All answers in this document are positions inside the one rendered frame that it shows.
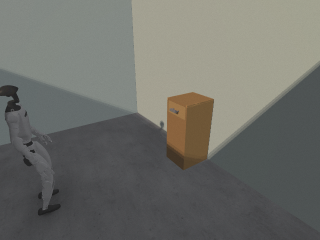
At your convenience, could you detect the robot right shin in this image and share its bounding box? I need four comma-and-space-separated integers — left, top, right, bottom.
41, 181, 55, 210

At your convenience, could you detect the drawer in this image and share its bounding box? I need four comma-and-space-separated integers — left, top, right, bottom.
168, 100, 186, 120

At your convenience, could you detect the robot right upper arm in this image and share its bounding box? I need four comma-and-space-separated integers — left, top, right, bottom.
6, 112, 24, 146

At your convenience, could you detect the right robot hand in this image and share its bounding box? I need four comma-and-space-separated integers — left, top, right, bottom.
34, 161, 55, 179

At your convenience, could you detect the cabinet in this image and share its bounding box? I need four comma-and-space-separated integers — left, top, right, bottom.
166, 92, 214, 170

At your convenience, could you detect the handle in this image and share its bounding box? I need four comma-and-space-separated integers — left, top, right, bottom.
169, 108, 179, 113

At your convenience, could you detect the robot left forearm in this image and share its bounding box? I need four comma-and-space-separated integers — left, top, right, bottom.
30, 125, 41, 136

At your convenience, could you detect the robot right forearm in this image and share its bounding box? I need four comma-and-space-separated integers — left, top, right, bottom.
12, 139, 40, 166

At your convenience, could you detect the right robot thigh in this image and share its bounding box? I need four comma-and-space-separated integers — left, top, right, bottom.
23, 152, 54, 186

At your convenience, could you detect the left robot hand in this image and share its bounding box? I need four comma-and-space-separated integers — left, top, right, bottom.
36, 132, 52, 145

